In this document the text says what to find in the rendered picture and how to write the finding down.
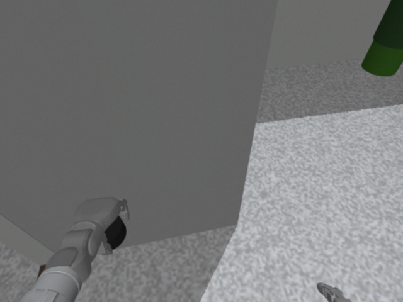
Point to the potted plant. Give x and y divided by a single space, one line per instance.
385 54

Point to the right robot hand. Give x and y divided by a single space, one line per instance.
332 294

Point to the left robot arm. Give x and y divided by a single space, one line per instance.
70 266

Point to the left robot hand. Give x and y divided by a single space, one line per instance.
103 211

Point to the tin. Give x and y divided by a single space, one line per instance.
116 233

